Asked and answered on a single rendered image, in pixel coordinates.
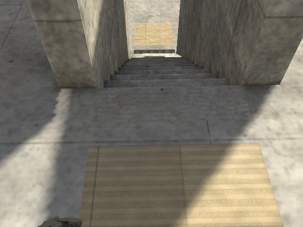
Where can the robot left hand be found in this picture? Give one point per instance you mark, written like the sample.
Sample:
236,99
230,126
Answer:
62,222

